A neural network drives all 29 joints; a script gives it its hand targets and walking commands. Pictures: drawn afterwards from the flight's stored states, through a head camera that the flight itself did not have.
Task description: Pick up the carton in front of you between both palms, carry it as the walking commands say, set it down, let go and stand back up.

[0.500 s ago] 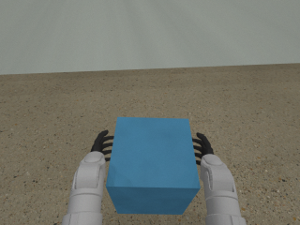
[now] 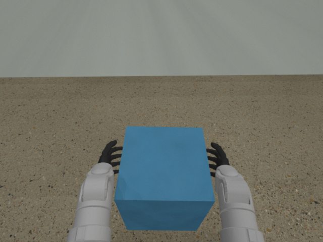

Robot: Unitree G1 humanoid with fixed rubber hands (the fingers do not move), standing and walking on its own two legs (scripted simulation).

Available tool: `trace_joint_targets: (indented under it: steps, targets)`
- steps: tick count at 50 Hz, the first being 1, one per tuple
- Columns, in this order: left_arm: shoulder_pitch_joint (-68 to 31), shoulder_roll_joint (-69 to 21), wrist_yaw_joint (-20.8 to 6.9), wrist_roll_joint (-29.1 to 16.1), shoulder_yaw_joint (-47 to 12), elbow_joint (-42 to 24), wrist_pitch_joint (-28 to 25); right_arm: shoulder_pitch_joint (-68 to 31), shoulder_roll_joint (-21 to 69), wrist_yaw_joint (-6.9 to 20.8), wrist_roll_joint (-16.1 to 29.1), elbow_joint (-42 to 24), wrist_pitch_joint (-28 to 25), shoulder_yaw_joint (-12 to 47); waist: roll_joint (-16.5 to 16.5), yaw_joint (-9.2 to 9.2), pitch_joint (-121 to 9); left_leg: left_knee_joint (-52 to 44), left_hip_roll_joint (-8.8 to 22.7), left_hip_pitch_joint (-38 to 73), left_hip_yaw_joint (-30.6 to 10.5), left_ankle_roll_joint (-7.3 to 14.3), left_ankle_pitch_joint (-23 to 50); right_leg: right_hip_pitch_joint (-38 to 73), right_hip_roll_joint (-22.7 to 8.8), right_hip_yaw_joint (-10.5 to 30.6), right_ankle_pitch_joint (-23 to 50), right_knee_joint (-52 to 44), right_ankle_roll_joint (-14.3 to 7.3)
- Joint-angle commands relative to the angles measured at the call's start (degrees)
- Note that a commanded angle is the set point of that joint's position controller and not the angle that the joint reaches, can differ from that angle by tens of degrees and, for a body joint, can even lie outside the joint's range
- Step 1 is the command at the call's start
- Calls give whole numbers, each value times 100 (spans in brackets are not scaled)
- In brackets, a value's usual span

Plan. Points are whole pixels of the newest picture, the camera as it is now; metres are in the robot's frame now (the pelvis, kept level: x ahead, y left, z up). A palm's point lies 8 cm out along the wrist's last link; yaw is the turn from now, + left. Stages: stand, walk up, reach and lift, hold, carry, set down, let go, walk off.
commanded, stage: hold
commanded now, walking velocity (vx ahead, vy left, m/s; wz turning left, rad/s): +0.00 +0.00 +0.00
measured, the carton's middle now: (163, 181) +0.30 +0.00 -0.04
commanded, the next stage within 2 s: set down in 0.40 s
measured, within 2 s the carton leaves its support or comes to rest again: neither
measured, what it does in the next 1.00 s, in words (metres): stands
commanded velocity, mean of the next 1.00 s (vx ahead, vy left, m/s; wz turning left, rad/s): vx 0.00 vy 0.00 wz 0.00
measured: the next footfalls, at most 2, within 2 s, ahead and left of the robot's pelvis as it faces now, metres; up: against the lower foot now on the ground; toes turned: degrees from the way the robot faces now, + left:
none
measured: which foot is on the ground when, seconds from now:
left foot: down 0.00-1.00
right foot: down 0.00-1.00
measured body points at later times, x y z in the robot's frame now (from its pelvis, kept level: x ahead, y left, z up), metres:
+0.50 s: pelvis -0.01 -0.02 +0.00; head -0.06 -0.03 +0.44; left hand +0.29 +0.14 +0.05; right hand +0.30 -0.16 +0.04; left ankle +0.01 +0.11 -0.74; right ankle +0.04 -0.12 -0.74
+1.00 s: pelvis -0.02 -0.01 -0.05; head +0.17 -0.01 +0.36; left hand +0.35 +0.15 -0.13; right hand +0.36 -0.15 -0.13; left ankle +0.02 +0.11 -0.74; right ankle +0.04 -0.12 -0.74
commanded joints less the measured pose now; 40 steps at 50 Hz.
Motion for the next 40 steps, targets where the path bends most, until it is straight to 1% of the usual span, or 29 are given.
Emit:
trace_joint_targets:
  steps: [1, 7, 11, 17, 22, 26, 30, 33, 36, 38, 40]
  targets:
    - [-2700, -5165, -1331, -1292, -2859, -56, -158, -2608, 5092, 1327, 1285, -179, -230, 2751, 17, -124, -1272, -435, -315, -205, -722, 9, 499, 590, 544, 580, 366, -183, -180]
    - [-2952, -5302, -1438, -1231, -2671, 247, -168, -2992, 5292, 1470, 1299, 68, -207, 2700, -23, -39, -1187, -494, -328, -436, -687, 84, -98, 625, 475, 573, -126, -232, -148]
    - [-3112, -5386, -1499, -1208, -2581, 407, -191, -3207, 5392, 1551, 1320, 204, -209, 2691, -74, -4, -1189, -498, -344, -528, -661, 124, -365, 625, 430, 582, -406, -267, -116]
    - [-3316, -5465, -1570, -1185, -2485, 595, -211, -3384, 5461, 1614, 1311, 415, -210, 2610, -130, -11, -1181, -469, -371, -612, -640, 135, -518, 618, 371, 617, -682, -336, -82]
    - [-3474, -5478, -1588, -1175, -2435, 665, -223, -3513, 5492, 1622, 1291, 529, -214, 2534, -145, -12, -1184, -446, -381, -633, -637, 130, -468, 641, 342, 641, -669, -357, -72]
    - [-3808, -5421, -1587, -1012, -2132, 982, -330, -3813, 5471, 1603, 1123, 900, -307, 2194, -134, -11, -1041, -362, -397, -760, -617, 134, -612, 548, 333, 652, -836, -298, -82]
    - [-4247, -5228, -1486, -576, -1441, 1579, -580, -4251, 5244, 1525, 708, 1583, -567, 1468, -98, -36, -799, -132, -400, -1068, -610, 136, -848, 280, 362, 641, -1029, -96, -110]
    - [-4330, -4880, -1306, -105, -769, 1940, -835, -4330, 4856, 1386, 267, 1993, -846, 814, -84, -24, -644, 108, -422, -1365, -608, 136, -814, -32, 415, 629, -853, 147, -130]
    - [-4129, -4389, -1113, 316, -197, 2121, -1191, -4140, 4275, 1245, -168, 2205, -1236, 248, -41, -3, -653, 390, -480, -1737, -595, 87, -444, -496, 490, 593, -318, 492, -138]
    - [-3817, -4105, -1015, 462, -33, 2148, -1514, -3896, 3933, 1180, -343, 2281, -1595, 77, -12, 18, -900, 611, -525, -1989, -576, 30, 22, -807, 536, 549, 211, 780, -134]
    - [-3601, -4028, -969, 447, -125, 2099, -1922, -3725, 3811, 1150, -345, 2256, -2031, 168, -10, 16, -1350, 848, -563, -2231, -575, -21, 524, -1071, 573, 514, 753, 1061, -120]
